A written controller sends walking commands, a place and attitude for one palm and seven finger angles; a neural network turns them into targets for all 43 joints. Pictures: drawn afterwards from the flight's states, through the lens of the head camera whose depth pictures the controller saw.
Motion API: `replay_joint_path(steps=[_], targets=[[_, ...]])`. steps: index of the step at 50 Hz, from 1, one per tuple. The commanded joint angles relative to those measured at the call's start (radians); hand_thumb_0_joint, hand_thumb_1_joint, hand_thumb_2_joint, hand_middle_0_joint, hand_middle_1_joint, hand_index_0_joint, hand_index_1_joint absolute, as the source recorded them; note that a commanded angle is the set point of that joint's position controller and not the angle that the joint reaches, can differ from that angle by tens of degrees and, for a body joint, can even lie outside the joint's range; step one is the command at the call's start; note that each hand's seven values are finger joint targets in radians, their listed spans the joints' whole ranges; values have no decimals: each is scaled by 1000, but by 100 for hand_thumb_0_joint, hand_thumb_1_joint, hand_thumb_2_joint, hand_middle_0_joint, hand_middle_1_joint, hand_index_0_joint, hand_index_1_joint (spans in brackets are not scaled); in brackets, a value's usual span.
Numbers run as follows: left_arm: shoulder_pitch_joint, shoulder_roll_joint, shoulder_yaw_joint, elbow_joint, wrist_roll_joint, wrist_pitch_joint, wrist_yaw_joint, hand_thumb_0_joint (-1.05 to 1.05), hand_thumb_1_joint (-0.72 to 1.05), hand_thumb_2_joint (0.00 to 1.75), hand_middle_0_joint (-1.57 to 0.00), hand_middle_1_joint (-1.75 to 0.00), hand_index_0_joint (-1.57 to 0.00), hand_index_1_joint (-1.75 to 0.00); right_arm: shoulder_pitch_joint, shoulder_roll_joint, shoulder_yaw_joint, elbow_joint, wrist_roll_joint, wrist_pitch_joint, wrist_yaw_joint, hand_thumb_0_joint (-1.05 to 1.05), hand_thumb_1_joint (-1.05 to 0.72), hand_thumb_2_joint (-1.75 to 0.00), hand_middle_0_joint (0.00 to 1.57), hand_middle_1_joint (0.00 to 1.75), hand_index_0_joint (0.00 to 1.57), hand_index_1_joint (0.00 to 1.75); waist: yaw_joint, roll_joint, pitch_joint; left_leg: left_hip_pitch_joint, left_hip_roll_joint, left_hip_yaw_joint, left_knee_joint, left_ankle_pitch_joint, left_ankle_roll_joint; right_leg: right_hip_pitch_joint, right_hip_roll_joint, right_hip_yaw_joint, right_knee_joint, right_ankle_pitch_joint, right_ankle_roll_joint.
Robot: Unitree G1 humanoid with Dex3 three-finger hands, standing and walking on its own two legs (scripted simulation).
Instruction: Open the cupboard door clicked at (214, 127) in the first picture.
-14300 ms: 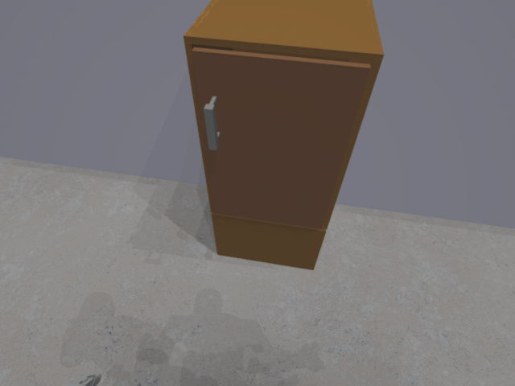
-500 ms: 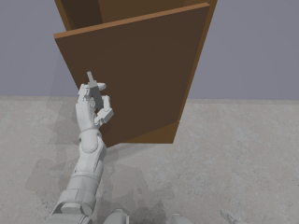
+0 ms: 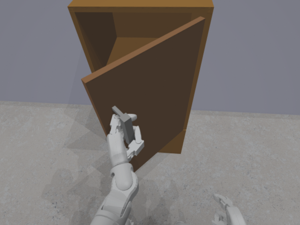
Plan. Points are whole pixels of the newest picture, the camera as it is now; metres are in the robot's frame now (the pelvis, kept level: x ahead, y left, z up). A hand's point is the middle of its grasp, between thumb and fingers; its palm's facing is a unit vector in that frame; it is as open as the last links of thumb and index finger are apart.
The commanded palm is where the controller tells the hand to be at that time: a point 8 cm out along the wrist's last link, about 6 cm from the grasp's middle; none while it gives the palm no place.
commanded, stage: open thumb and fingers to let go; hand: left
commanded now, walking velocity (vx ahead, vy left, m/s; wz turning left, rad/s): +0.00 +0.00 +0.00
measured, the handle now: (123, 126) +0.37 +0.08 +0.06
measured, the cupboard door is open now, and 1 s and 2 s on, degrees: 47 48 48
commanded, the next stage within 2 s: slide the hand sideways off the handle in 0.76 s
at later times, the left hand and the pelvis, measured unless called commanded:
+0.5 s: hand (136, 138) +0.34 +0.04 +0.05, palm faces +0.29 -0.96 -0.02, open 13.1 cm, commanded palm +0.29 +0.10 +0.05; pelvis +0.00 +0.00 +0.00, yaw +0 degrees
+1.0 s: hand (134, 150) +0.30 +0.05 +0.05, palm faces -0.13 -0.99 -0.08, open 15.7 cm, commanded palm +0.29 +0.10 +0.05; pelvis +0.00 +0.02 -0.01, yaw +0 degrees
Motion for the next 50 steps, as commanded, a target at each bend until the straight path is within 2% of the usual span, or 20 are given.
replay_joint_path(steps=[1, 2, 5, 7, 10, 13, 15, 17, 19, 21, 23, 27, 37, 43, 44, 45, 46, 47, 48, 50], targets=[[-254, -33, 65, -187, 15, -58, 12, 0, 62, 78, -38, -132, -38, -132, -71, -75, -33, -126, -5, -41, -23, 0, -90, -90, 20, 30, 20, 30, 3, -144, -240, 92, -51, 14, -38, 108, 50, 155, -61, 179, -254, 350, 87], [-238, -38, 63, -189, 12, -59, 6, 0, 55, 75, -38, -131, -38, -131, -68, -77, -34, -127, -4, -41, -22, 0, -90, -90, 20, 30, 20, 30, 8, -134, -245, 94, -51, 15, -39, 116, 49, 160, -62, 174, -247, 371, 86], [-267, -55, 40, -179, 18, -68, -8, 0, 34, 66, -36, -129, -36, -129, -62, -83, -41, -123, -5, -43, -20, 0, -90, -90, 20, 30, 20, 30, -8, -161, -244, 93, -49, 12, -32, 115, 52, 144, -59, 166, -239, 378, 88], [-298, -51, 38, -189, 16, -79, -12, 0, 20, 60, -35, -127, -35, -127, -54, -86, -43, -120, -4, -42, -19, 0, -90, -90, 20, 30, 20, 30, -13, -143, -257, 96, -49, 13, -25, 120, 53, 138, -62, 171, -231, 403, 92], [-267, -27, 58, -174, 12, -80, -21, 0, -1, 51, -33, -125, -33, -125, -50, -89, -46, -122, -2, -38, -23, 0, -90, -90, 20, 30, 20, 30, -6, -183, -260, 79, -49, 9, -26, 125, 53, 164, -65, 176, -231, 423, 93], [-260, -47, 43, -180, 13, -81, -23, 0, -22, 42, -32, -123, -32, -123, -43, -87, -49, -122, -1, -35, -22, 0, -90, -90, 20, 30, 20, 30, -3, -151, -269, 96, -49, 14, -28, 136, 52, 155, -62, 164, -219, 439, 90], [-263, -39, 50, -186, 8, -78, -25, 0, -36, 36, -31, -122, -31, -122, -37, -90, -51, -122, -2, -35, -23, 0, -90, -90, 20, 30, 20, 30, -6, -185, -273, 93, -48, 11, -25, 148, 53, 164, -60, 159, -216, 464, 92], [-256, -38, 49, -206, 7, -78, -25, 0, -50, 30, -30, -120, -30, -120, -40, -90, -51, -124, -1, -33, -23, 0, -90, -90, 20, 30, 20, 30, -1, -149, -290, 105, -49, 18, -27, 155, 52, 166, -60, 158, -211, 477, 90], [-229, -47, 45, -195, 9, -74, -24, 0, -50, 30, -30, -120, -30, -120, -34, -88, -51, -125, -1, -32, -23, 0, -90, -90, 20, 30, 20, 30, 2, -156, -280, 107, -48, 18, -29, 159, 51, 162, -57, 149, -209, 478, 89], [-242, -49, 44, -180, 6, -68, -23, 0, -50, 30, -28, -110, -28, -110, -39, -90, -48, -124, 0, -33, -23, 0, -90, -90, 20, 30, 20, 30, -5, -158, -252, 101, -47, 17, -30, 147, 52, 142, -56, 146, -215, 453, 89], [-276, -44, 49, -195, 7, -70, -13, 0, -50, 30, -27, -100, -27, -100, -37, -92, -49, -122, -3, -33, -25, 0, -90, -90, 20, 30, 20, 30, -7, -160, -271, 110, -47, 17, -33, 143, 54, 140, -50, 140, -212, 425, 87], [-229, -48, 52, -189, 8, -65, -12, 0, -50, 30, -23, -80, -23, -80, -34, -90, -50, -127, -4, -34, -22, 0, -90, -90, 20, 30, 20, 30, 5, -152, -285, 122, -45, 20, -38, 167, 52, 150, -43, 123, -199, 460, 82], [-215, -78, 36, -215, 7, -43, 5, 0, -50, 30, -15, -30, -15, -30, -42, -85, -46, -141, -3, -37, -14, 0, -90, -90, 20, 30, 20, 30, 10, -117, -269, 150, -40, 23, -43, 187, 50, 117, -20, 83, -181, 418, 65], [-221, -77, 48, -209, 0, -31, 15, 0, -50, 30, -15, -30, -15, -30, -55, -86, -43, -143, -2, -40, -13, 0, -90, -90, 20, 30, 20, 30, 18, -122, -256, 147, -40, 19, -47, 171, 48, 101, -12, 76, -180, 360, 59], [-193, 24, -179, -228, 111, -70, -210, 0, -50, 30, -15, -30, -15, -30, 11, -132, -42, -127, 8, -23, -6, 0, -90, -90, 20, 30, 20, 30, -78, -166, -190, 151, -46, 19, -35, 175, 70, 56, -15, 100, -169, 435, 62], [-255, 110, -84, -302, 67, -117, -336, 0, -50, 30, -15, -30, -15, -30, 27, -129, -58, -157, 17, -17, -11, 0, -90, -90, 20, 30, 20, 30, -46, -130, -281, 153, -50, 21, -21, 209, 76, 108, -23, 109, -147, 493, 52], [-236, 145, -72, -314, 41, -146, -431, 0, -50, 30, -15, -30, -15, -30, 8, -128, -55, -171, 26, -17, -18, 0, -90, -90, 20, 30, 20, 30, -32, -95, -312, 163, -51, 27, -13, 208, 76, 127, -30, 126, -140, 526, 58], [-235, 147, -79, -322, 4, -161, -516, 0, -50, 30, -15, -30, -15, -30, 15, -129, -52, -181, 36, -17, -22, 0, -90, -90, 20, 30, 20, 30, -42, -76, -316, 179, -51, 24, -13, 207, 76, 126, -30, 124, -140, 521, 58], [-197, 122, -77, -311, -50, -157, -570, 0, -50, 30, -15, -30, -15, -30, 8, -125, -48, -199, 50, -20, -25, 0, -90, -90, 20, 30, 20, 30, -32, -55, -285, 192, -48, 22, -20, 191, 74, 107, -25, 118, -151, 473, 54], [-187, 65, -57, -309, -165, -129, -603, 0, -50, 30, -15, -30, -15, -30, -7, -124, -39, -215, 71, -29, -29, 0, -90, -90, 20, 30, 20, 30, -25, -52, -247, 217, -43, 16, -45, 151, 69, 79, -9, 93, -177, 361, 49]])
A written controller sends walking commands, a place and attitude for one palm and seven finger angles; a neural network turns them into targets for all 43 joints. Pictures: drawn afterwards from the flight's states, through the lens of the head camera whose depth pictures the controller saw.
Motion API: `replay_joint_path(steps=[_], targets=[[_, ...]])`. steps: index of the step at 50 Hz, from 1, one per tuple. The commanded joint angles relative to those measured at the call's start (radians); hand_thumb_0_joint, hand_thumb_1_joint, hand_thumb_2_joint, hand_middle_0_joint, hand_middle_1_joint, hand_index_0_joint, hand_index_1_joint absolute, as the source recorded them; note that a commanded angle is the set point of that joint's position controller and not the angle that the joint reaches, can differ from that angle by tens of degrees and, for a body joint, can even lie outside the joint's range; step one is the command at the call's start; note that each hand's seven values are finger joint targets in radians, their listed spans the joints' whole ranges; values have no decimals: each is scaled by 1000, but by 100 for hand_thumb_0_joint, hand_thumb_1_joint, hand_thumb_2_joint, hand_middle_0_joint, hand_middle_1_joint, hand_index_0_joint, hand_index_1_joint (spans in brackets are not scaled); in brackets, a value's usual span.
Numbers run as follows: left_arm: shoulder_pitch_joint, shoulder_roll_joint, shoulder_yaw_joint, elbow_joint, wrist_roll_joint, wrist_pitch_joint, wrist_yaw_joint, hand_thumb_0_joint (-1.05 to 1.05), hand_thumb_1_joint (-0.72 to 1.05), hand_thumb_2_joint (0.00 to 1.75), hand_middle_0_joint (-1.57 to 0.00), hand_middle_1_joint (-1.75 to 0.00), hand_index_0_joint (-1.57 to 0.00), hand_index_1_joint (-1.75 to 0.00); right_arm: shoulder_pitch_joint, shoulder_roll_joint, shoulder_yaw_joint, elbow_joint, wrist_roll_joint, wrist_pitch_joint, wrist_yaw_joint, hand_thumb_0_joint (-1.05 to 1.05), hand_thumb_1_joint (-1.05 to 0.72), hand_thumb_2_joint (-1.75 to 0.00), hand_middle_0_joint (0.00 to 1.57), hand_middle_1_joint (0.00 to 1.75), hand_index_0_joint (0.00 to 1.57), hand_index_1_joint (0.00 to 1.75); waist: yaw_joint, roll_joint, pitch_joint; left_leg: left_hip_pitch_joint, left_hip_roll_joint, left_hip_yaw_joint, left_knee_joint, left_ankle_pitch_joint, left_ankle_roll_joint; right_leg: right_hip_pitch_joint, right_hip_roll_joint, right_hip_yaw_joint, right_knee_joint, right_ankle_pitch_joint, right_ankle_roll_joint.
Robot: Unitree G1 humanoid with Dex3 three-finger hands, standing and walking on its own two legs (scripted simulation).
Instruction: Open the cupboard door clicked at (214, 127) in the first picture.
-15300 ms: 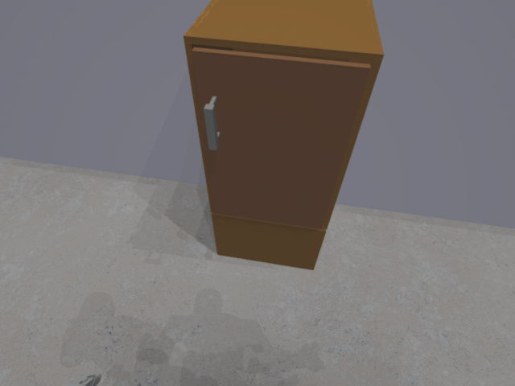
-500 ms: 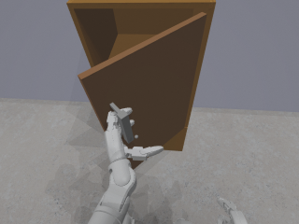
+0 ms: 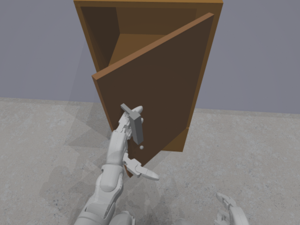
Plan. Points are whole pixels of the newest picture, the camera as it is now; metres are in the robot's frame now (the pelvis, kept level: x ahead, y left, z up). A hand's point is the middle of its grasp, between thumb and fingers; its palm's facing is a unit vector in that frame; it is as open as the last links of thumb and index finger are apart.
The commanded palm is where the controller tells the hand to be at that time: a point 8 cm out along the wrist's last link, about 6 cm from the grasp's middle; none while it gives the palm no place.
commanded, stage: slide the hand sideways off the handle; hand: left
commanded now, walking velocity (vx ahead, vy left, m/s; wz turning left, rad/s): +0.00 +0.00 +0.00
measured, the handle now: (131, 124) +0.37 +0.06 +0.06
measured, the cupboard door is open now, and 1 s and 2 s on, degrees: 48 48 48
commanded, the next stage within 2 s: draw the hand back to the body in 1.06 s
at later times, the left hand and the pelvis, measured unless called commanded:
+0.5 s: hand (129, 162) +0.26 +0.06 +0.05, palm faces -0.14 -0.99 -0.01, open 16.3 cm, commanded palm +0.24 +0.12 +0.05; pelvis -0.01 +0.01 -0.01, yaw -1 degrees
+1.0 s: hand (106, 176) +0.23 +0.11 +0.05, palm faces -0.07 -1.00 -0.03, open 16.2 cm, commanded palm +0.21 +0.17 +0.05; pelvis +0.01 +0.00 -0.01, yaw +0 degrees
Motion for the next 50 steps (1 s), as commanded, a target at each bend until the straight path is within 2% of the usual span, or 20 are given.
replay_joint_path(steps=[1, 3, 6, 7, 10, 13, 16, 18, 23, 25, 26, 27, 29, 35, 36, 38, 41, 43, 48, 50], targets=[[-197, -104, -36, -231, -143, -64, -169, 0, -50, 30, -15, -30, -15, -30, -36, -112, -34, -169, 37, -49, -21, 0, -90, -90, 20, 30, 20, 30, -29, -75, -213, 242, -25, -8, -107, 144, 41, 83, 11, 56, -217, 317, 25], [-181, -95, -4, -252, -153, -53, -122, 0, -50, 30, -15, -30, -15, -30, -37, -119, -38, -179, 37, -54, -19, 0, -90, -90, 20, 30, 20, 30, -16, -108, -210, 235, -24, -14, -116, 130, 40, 74, 13, 46, -216, 274, 27], [-121, -56, 5, -294, -86, -62, -63, 0, -50, 30, -15, -30, -15, -30, -31, -122, -45, -195, 27, -54, -5, 0, -90, -90, 20, 30, 20, 30, 2, -99, -245, 233, -23, -15, -106, 170, 41, 71, 12, 42, -177, 302, 21], [-125, -58, -8, -316, -63, -69, -51, 0, -50, 30, -15, -30, -15, -30, -26, -121, -48, -197, 22, -53, 0, 0, -90, -90, 20, 30, 20, 30, -6, -81, -261, 239, -22, -13, -94, 181, 42, 58, 10, 44, -166, 314, 21], [-43, -18, 9, -331, -32, -76, -39, 0, -50, 30, -15, -30, -15, -30, -23, -125, -49, -212, 19, -46, 8, 0, -90, -90, 20, 30, 20, 30, 7, -112, -240, 202, -22, -15, -93, 163, 43, 69, 12, 47, -162, 297, 17], [-25, -8, 10, -367, -23, -71, -38, 0, -50, 30, -15, -30, -15, -30, -39, -120, -45, -229, 21, -38, 5, 0, -90, -90, 20, 30, 20, 30, 11, -83, -219, 194, -23, -8, -96, 115, 41, 49, 13, 54, -167, 244, 17], [18, -4, 12, -404, -38, -55, -46, 0, -50, 30, -15, -30, -15, -30, -47, -118, -39, -244, 25, -34, -1, 0, -90, -90, 20, 30, 20, 30, 15, -72, -211, 196, -21, -10, -104, 103, 40, 56, 17, 52, -172, 224, 16], [-8, -2, 5, -435, -52, -53, -55, 0, -50, 30, -15, -30, -15, -30, -49, -119, -36, -244, 28, -39, -9, 0, -90, -90, 20, 30, 20, 30, -1, -73, -199, 193, -21, -11, -100, 81, 41, 44, 15, 56, -184, 202, 20], [45, 6, 6, -450, -69, -37, -91, 0, -50, 30, -15, -30, -15, -30, -39, -122, -33, -245, 32, -51, -19, 0, -90, -90, 20, 30, 20, 30, -9, -72, -190, 189, -20, -19, -96, 76, 41, 35, 18, 49, -182, 198, 23], [98, 29, 35, -451, -77, -32, -102, 0, -50, 30, -15, -30, -15, -30, -38, -126, -34, -250, 32, -53, -23, 0, -90, -90, 20, 30, 20, 30, 5, -94, -205, 187, -20, -21, -95, 100, 42, 56, 21, 50, -177, 221, 21], [117, 26, 29, -472, -79, -31, -110, 0, -50, 30, -15, -30, -15, -30, -40, -122, -34, -257, 34, -55, -23, 0, -90, -90, 20, 30, 20, 30, 7, -72, -203, 190, -21, -17, -94, 111, 40, 59, 18, 50, -174, 239, 22], [121, 53, 59, -483, -85, -30, -113, 0, -50, 30, -15, -30, -15, -30, -37, -124, -33, -257, 34, -55, -23, 0, -90, -90, 20, 30, 20, 30, 12, -70, -211, 187, -22, -16, -93, 110, 39, 65, 18, 52, -174, 240, 22], [130, 59, 67, -486, -90, -27, -122, 0, -50, 30, -15, -30, -15, -30, -37, -122, -32, -257, 34, -57, -27, 0, -90, -90, 20, 30, 20, 30, 2, -83, -186, 177, -22, -14, -86, 103, 41, 58, 18, 57, -181, 239, 26], [259, 103, 125, -532, -114, -34, -150, 0, -50, 30, -15, -30, -15, -30, -31, -124, -35, -267, 34, -67, -31, 0, -90, -90, 20, 30, 20, 30, 21, -71, -208, 162, -24, -11, -74, 152, 39, 98, 20, 62, -164, 304, 24], [271, 90, 115, -547, -121, -34, -157, 0, -50, 30, -15, -30, -15, -30, -33, -119, -34, -270, 36, -68, -31, 0, -90, -90, 20, 30, 20, 30, 16, -78, -210, 164, -25, -9, -70, 160, 40, 101, 17, 64, -164, 328, 29], [304, 117, 142, -580, -127, -40, -168, 0, -50, 30, -15, -30, -15, -30, -27, -121, -36, -271, 36, -70, -33, 0, -90, -90, 20, 30, 20, 30, 20, -52, -216, 163, -26, -5, -67, 170, 38, 109, 16, 67, -160, 348, 29], [330, 128, 146, -602, -134, -44, -183, 0, -50, 30, -15, -30, -15, -30, -27, -123, -37, -275, 37, -75, -36, 0, -90, -90, 20, 30, 20, 30, 9, -48, -196, 155, -25, -8, -56, 173, 38, 91, 17, 67, -155, 357, 32], [350, 141, 164, -603, -144, -52, -196, 0, -50, 30, -15, -30, -15, -30, -22, -124, -39, -274, 36, -81, -40, 0, -90, -90, 20, 30, 20, 30, 5, -74, -191, 136, -26, -9, -47, 155, 39, 89, 14, 75, -158, 346, 37], [431, 169, 194, -640, -182, -72, -260, 0, -50, 30, -15, -30, -15, -30, -16, -128, -42, -276, 41, -96, -50, 0, -90, -90, 20, 30, 20, 30, 4, -68, -206, 116, -29, -8, -28, 166, 39, 109, 5, 96, -158, 403, 50], [450, 198, 230, -644, -198, -73, -284, 0, -50, 30, -15, -30, -15, -30, -14, -132, -45, -270, 43, -100, -56, 0, -90, -90, 20, 30, 20, 30, 4, -69, -211, 107, -28, -10, -17, 174, 38, 118, 4, 106, -156, 416, 52]])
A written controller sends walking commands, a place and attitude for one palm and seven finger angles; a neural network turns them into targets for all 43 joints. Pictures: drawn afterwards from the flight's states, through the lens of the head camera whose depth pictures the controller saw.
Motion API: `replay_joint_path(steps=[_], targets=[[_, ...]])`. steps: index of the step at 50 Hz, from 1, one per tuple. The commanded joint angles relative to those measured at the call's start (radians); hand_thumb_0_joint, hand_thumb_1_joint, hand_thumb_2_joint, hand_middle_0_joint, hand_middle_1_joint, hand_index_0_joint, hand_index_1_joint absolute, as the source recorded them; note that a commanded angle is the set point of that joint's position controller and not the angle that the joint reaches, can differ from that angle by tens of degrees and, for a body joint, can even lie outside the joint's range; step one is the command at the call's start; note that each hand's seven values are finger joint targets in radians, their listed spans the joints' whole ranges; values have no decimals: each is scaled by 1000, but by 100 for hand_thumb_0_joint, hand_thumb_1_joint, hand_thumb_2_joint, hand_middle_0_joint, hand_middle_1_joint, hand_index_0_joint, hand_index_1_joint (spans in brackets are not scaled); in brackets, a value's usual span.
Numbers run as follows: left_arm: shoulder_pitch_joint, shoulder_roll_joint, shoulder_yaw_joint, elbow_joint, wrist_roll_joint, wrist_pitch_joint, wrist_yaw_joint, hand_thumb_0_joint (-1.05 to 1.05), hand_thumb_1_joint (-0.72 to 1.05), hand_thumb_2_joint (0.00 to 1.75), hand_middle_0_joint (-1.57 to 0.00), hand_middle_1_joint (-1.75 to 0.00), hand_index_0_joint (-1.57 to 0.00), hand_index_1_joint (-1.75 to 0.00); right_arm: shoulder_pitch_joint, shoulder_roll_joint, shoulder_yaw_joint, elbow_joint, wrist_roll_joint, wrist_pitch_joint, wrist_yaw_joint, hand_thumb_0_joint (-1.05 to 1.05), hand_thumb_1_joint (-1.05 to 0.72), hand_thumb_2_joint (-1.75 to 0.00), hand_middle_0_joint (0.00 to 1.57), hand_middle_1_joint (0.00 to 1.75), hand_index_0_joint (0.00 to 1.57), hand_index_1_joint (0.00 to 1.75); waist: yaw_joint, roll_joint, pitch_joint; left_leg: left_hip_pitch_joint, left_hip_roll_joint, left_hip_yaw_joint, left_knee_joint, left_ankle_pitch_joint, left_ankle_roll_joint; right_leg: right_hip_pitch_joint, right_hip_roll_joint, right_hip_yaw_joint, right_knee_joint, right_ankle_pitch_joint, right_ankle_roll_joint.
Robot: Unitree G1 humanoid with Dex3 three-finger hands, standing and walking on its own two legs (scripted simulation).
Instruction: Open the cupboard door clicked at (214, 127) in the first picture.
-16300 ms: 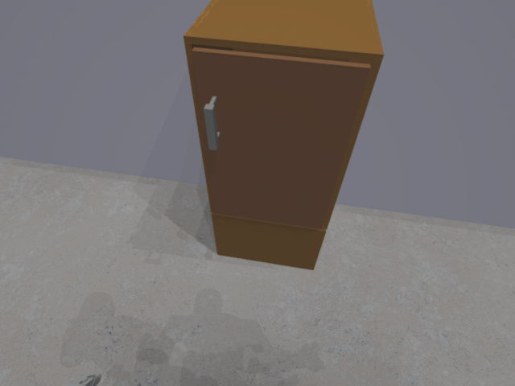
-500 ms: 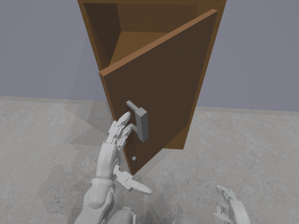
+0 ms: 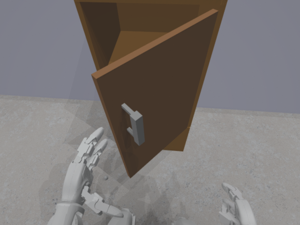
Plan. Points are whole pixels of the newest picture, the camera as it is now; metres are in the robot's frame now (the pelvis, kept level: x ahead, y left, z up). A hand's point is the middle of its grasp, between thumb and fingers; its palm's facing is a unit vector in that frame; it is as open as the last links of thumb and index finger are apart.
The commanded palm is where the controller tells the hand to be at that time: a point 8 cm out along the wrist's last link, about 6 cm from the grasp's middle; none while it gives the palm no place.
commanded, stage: slide the hand sideways off the handle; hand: left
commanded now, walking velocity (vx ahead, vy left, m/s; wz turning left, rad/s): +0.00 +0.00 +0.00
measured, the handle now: (133, 124) +0.36 +0.06 +0.07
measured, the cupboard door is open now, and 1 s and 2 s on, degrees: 48 48 48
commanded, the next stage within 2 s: draw the hand back to the body in 0.06 s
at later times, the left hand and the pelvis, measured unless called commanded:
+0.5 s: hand (75, 180) +0.20 +0.16 +0.11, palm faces -0.07 -1.00 -0.05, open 16.3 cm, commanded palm +0.18 +0.22 +0.12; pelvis +0.00 +0.01 +0.02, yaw +0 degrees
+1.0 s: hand (15, 166) +0.21 +0.24 +0.17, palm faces +0.28 -0.89 -0.35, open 13.4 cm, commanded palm +0.17 +0.29 +0.20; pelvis +0.02 +0.03 +0.07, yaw +0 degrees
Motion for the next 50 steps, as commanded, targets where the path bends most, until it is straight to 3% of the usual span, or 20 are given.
replay_joint_path(steps=[1, 3, 8, 10, 11, 12, 15, 20, 22, 28, 30, 33, 34, 35, 36, 37, 40, 44, 50], targets=[[-1, 69, 57, -257, -37, -85, -59, 0, -50, 30, -15, -30, -15, -30, -51, -101, -46, -162, 2, -61, -20, 0, -90, -90, 20, 30, 20, 30, -11, -56, -207, 135, -41, -3, -78, 220, 41, 135, -12, 112, -202, 459, 53], [0, 65, 60, -252, -54, -87, -77, 0, -50, 30, -15, -30, -15, -30, -45, -102, -47, -157, 3, -67, -24, 0, -90, -90, 20, 30, 20, 30, -19, -77, -201, 124, -40, -8, -69, 210, 40, 126, -14, 112, -202, 450, 58], [-47, 66, 43, -258, -53, -86, -85, 0, -50, 30, -15, -30, -15, -30, -46, -109, -48, -158, 3, -83, -31, 0, -90, -90, 20, 30, 20, 30, -28, -60, -180, 109, -38, -14, -54, 173, 43, 63, -9, 107, -198, 343, 51], [-39, 153, 123, -315, -57, -79, -73, 0, -50, 30, -15, -30, -15, -30, -46, -113, -49, -167, 4, -80, -38, 0, -90, -90, 20, 30, 20, 30, 1, -58, -223, 127, -37, -13, -73, 190, 45, 117, -6, 114, -209, 340, 45], [-9, 155, 136, -343, -61, -70, -71, 0, -50, 30, -15, -30, -15, -30, -50, -107, -48, -177, 8, -77, -39, 0, -90, -90, 20, 30, 20, 30, 18, -23, -253, 160, -39, -6, -92, 210, 45, 145, -5, 114, -214, 359, 42], [6, 155, 136, -368, -66, -58, -68, 0, -50, 30, -15, -30, -15, -30, -47, -102, -45, -183, 13, -75, -39, 0, -90, -90, 20, 30, 20, 30, 18, 1, -251, 191, -41, -3, -113, 225, 46, 160, -1, 98, -220, 374, 39], [47, 149, 153, -359, -84, -7, -67, 0, -50, 30, -15, -30, -15, -30, -55, -101, -40, -183, 22, -67, -46, 0, -90, -90, 20, 30, 20, 30, 9, -41, -207, 211, -38, -7, -148, 221, 48, 182, 7, 84, -260, 371, 46], [49, 140, 140, -343, -106, 40, -98, 0, -50, 30, -15, -30, -15, -30, -63, -113, -28, -183, 29, -75, -52, 0, -90, -90, 20, 30, 20, 30, -13, -52, -95, 237, -35, -18, -200, 169, 48, 161, 13, 68, -319, 288, 48], [46, 152, 152, -367, -111, 47, -108, 0, -50, 30, -15, -30, -15, -30, -61, -116, -25, -187, 30, -85, -54, 0, -90, -90, 20, 30, 20, 30, -3, -18, -96, 265, -36, -18, -223, 162, 47, 164, 16, 59, -327, 266, 44], [64, 205, 231, -421, -143, 67, -122, 0, -50, 30, -15, -30, -15, -30, -62, -113, -18, -181, 36, -111, -59, 0, -90, -90, 20, 30, 20, 30, 19, 8, -100, 332, -34, -24, -276, 192, 44, 216, 23, 37, -350, 296, 39], [74, 216, 249, -421, -151, 80, -129, 0, -43, 33, -15, -30, -15, -30, -67, -115, -16, -175, 39, -115, -62, 0, -90, -90, 20, 30, 20, 30, 20, -7, -87, 340, -33, -27, -289, 210, 45, 240, 25, 33, -362, 316, 37], [61, 226, 266, -446, -167, 108, -149, 0, -32, 37, -16, -30, -16, -30, -71, -118, -10, -171, 44, -127, -64, 0, -90, -90, 20, 30, 20, 30, 21, 25, -67, 367, -32, -30, -317, 204, 43, 247, 26, 26, -383, 312, 39], [41, 352, 288, -519, -20, 152, -7, 0, -29, 39, -16, -30, -16, -30, -85, -112, -10, -173, 31, -111, -92, 0, -90, -90, 20, 30, 20, 30, 69, 40, -78, 397, -25, -14, -363, 213, 47, 270, -7, 82, -449, 311, 24], [100, 293, 272, -502, -2, 190, 61, 0, -26, 40, -16, -30, -16, -30, -81, -97, 2, -164, 24, -109, -100, 0, -90, -90, 20, 30, 20, 30, 51, 8, -24, 410, -25, -15, -382, 204, 48, 273, -9, 71, -480, 289, 26], [130, 235, 217, -511, 26, 219, 98, 0, -22, 42, -16, -30, -16, -30, -78, -94, 6, -159, 25, -102, -101, 0, -90, -90, 20, 30, 20, 30, 44, 35, -15, 440, -21, -14, -396, 211, 50, 281, -10, 57, -480, 292, 28], [144, 232, 212, -493, 42, 242, 125, 0, -18, 43, -16, -30, -16, -30, -77, -96, 7, -148, 24, -96, -102, 0, -90, -90, 20, 30, 20, 30, 40, 28, 13, 452, -16, -18, -413, 214, 50, 287, -9, 46, -490, 293, 29], [111, 278, 252, -509, 68, 268, 176, 0, -8, 48, -16, -30, -16, -30, -98, -107, 10, -128, 16, -94, -108, 0, -90, -90, 20, 30, 20, 30, 42, -14, 15, 503, -15, -20, -459, 228, 53, 347, -7, 42, -539, 303, 31], [52, 282, 262, -527, 85, 273, 207, 0, 6, 54, -17, -30, -17, -30, -113, -107, 18, -101, 10, -108, -114, 0, -90, -90, 20, 30, 20, 30, 39, 19, 32, 583, -14, -24, -529, 248, 50, 400, -9, 34, -583, 322, 31], [50, 320, 340, -510, 86, 275, 219, 0, 27, 63, -18, -30, -18, -30, -147, -110, 19, -49, 3, -128, -105, 0, -90, -90, 20, 30, 20, 30, 60, 24, 46, 662, -11, -25, -615, 350, 43, 525, -8, 27, -648, 406, 26]])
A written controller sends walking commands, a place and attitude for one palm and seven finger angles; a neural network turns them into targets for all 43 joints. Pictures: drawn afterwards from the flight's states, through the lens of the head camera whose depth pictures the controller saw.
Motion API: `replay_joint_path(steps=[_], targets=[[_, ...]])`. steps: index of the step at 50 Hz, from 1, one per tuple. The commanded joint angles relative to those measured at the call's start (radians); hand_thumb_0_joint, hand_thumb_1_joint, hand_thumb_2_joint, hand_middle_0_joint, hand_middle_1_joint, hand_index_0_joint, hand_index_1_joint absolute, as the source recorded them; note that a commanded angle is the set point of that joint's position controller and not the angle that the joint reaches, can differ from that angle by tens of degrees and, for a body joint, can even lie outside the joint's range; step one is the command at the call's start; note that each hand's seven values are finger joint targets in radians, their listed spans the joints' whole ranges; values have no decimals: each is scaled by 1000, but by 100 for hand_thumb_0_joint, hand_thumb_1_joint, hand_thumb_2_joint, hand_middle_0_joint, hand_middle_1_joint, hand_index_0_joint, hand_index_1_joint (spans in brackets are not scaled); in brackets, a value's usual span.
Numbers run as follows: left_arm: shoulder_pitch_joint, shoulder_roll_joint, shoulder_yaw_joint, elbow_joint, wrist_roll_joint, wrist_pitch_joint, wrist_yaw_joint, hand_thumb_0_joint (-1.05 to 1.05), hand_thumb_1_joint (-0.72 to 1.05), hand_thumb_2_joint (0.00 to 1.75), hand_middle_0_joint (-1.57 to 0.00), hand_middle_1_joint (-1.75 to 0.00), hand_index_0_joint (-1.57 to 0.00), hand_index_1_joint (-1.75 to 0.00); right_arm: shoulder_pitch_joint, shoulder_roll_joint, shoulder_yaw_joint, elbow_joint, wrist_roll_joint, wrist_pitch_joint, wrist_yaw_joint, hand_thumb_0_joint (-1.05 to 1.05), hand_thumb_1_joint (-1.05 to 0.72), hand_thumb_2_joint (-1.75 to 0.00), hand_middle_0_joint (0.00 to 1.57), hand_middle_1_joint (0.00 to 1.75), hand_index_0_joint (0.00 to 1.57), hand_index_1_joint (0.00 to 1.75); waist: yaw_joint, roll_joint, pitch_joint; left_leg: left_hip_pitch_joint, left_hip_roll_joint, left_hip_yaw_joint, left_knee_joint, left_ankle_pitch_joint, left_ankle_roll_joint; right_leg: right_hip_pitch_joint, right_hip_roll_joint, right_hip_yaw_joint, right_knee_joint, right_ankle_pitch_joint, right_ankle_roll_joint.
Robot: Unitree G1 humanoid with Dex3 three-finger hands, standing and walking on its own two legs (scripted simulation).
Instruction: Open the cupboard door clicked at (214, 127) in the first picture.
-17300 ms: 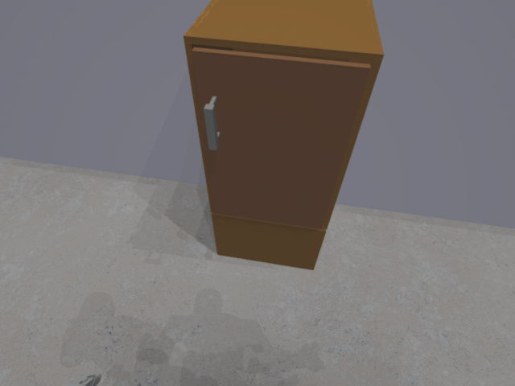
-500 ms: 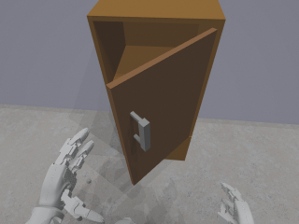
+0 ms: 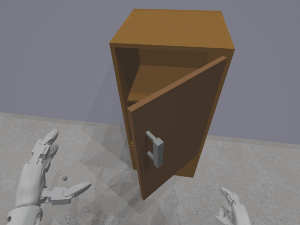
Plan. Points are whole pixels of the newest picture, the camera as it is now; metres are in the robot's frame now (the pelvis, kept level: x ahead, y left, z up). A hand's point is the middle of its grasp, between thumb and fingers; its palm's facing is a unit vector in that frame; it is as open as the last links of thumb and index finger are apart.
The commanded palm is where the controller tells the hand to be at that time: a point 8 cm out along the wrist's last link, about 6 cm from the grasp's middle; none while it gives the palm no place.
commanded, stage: draw the hand back to the body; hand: left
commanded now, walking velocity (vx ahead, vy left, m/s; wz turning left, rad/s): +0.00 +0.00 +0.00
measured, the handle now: (153, 149) +0.34 +0.03 +0.01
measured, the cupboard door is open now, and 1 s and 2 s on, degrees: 48 48 48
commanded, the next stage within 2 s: step back with the hand held close in 0.74 s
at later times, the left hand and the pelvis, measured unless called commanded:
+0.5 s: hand (33, 153) +0.21 +0.25 +0.17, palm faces +0.46 -0.80 -0.40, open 7.9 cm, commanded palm +0.16 +0.29 +0.18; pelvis +0.01 -0.01 +0.02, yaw -1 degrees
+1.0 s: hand (33, 158) +0.19 +0.24 +0.18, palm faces +0.43 -0.78 -0.45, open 7.4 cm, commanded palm +0.13 +0.28 +0.19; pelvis -0.01 -0.02 +0.02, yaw +0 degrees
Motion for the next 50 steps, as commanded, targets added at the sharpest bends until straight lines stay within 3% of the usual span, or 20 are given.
replay_joint_path(steps=[1, 13, 18, 21, 30, 32, 36, 38, 42, 43, 44, 45, 46, 47, 50], targets=[[-83, 142, 141, -218, 5, -73, 19, 0, 31, 64, -18, -30, -18, -30, -142, -105, -50, -139, -10, -65, -8, 0, -90, -90, 20, 30, 20, 30, 5, -8, -28, 166, 27, -48, -181, 208, -6, 4, 13, 4, -163, 222, -23], [-114, 210, 290, -251, -13, -85, 5, 0, 73, 82, -19, -30, -19, -30, -160, -107, -71, -95, -18, -54, 15, 0, -90, -90, 20, 30, 20, 30, 23, 16, -45, 276, 33, -25, -246, 395, -14, 132, 18, 9, -237, 376, -21], [-146, 241, 349, -246, -23, -89, 6, 0, 90, 90, -20, -30, -20, -30, -169, -108, -79, -82, -16, -47, 17, 0, -90, -90, 20, 30, 20, 30, 24, 7, -27, 284, 29, -15, -254, 395, -12, 144, 19, 12, -258, 404, -18], [-109, 180, 296, -168, -27, -80, -6, 0, 90, 90, -20, -30, -20, -30, -172, -112, -84, -77, -15, -37, 20, 0, -90, -90, 20, 30, 20, 30, 19, -28, 14, 278, 28, -5, -262, 368, -6, 133, 18, 12, -274, 399, -13], [-161, 252, 338, -248, -20, -100, 1, 0, 90, 90, -20, -30, -20, -30, -188, -110, -88, -72, -19, -45, 13, 0, -90, -90, 20, 30, 20, 30, 30, 13, -41, 305, 17, -2, -261, 363, -3, 168, 15, 21, -285, 416, -16], [-144, 238, 331, -241, -23, -100, 0, 0, 90, 90, -20, -30, -20, -30, -187, -103, -86, -69, -18, -48, 14, 0, -90, -90, 20, 30, 20, 30, 27, 28, -14, 305, 18, -1, -262, 366, -5, 152, 15, 22, -288, 420, -14], [-142, 229, 326, -219, -26, -103, -5, 0, 90, 90, -20, -30, -20, -30, -190, -105, -90, -65, -16, -50, 14, 0, -90, -90, 20, 30, 20, 30, 26, 15, 5, 303, 19, 4, -268, 340, -5, 146, 16, 26, -302, 404, -11], [-140, 219, 322, -207, -29, -106, -8, 0, 90, 90, -20, -30, -20, -30, -187, -104, -92, -64, -16, -49, 15, 0, -90, -90, 20, 30, 20, 30, 24, -22, 12, 303, 20, 4, -271, 324, -4, 139, 19, 26, -308, 386, -9], [-154, 216, 313, -196, -29, -110, -11, 0, 90, 90, -20, -30, -20, -30, -194, -106, -93, -62, -16, -49, 16, 0, -90, -90, 20, 30, 20, 30, 23, -17, 32, 300, 21, 1, -285, 285, -3, 130, 19, 30, -323, 342, -8], [-242, 261, 338, -276, -28, -125, -5, 0, 90, 90, -20, -30, -20, -30, -204, -108, -93, -65, -15, -56, 14, 0, -90, -90, 20, 30, 20, 30, 23, -3, -4, 314, 17, 1, -280, 282, -1, 136, 17, 38, -329, 341, -8], [-268, 362, 452, -279, -17, -158, 2, 0, 90, 90, -20, -30, -20, -30, -181, -129, -97, -86, -13, -32, 14, 0, -90, -90, 20, 30, 20, 30, -20, -28, 82, 249, 39, -21, -232, 262, 16, 35, -27, 87, -375, 375, 0], [-244, 351, 446, -231, -12, -169, -1, 0, 90, 90, -20, -30, -20, -30, -181, -119, -97, -73, -16, -18, 13, 0, -90, -90, 20, 30, 20, 30, -16, -37, 76, 231, 34, -29, -217, 254, 13, 44, -51, 84, -374, 409, -4], [-119, 279, 396, -167, -16, -162, -10, 0, 90, 90, -20, -30, -20, -30, -184, -118, -103, -72, -18, -7, 13, 0, -90, -90, 20, 30, 20, 30, -24, -66, 65, 237, 37, -23, -204, 283, 11, 33, -56, 75, -364, 440, 1], [-69, 242, 362, -167, -16, -158, -16, 0, 90, 90, -20, -30, -20, -30, -179, -125, -107, -80, -18, 5, 18, 0, -90, -90, 20, 30, 20, 30, -26, -43, 35, 248, 40, -19, -202, 318, 11, 40, -54, 70, -345, 467, 5], [-18, 243, 358, -230, -15, -162, -12, 0, 90, 90, -20, -30, -20, -30, -172, -135, -116, -98, -16, 26, 17, 0, -90, -90, 20, 30, 20, 30, -27, 21, -48, 255, 57, -23, -221, 423, 7, 79, -44, 44, -295, 470, 7]])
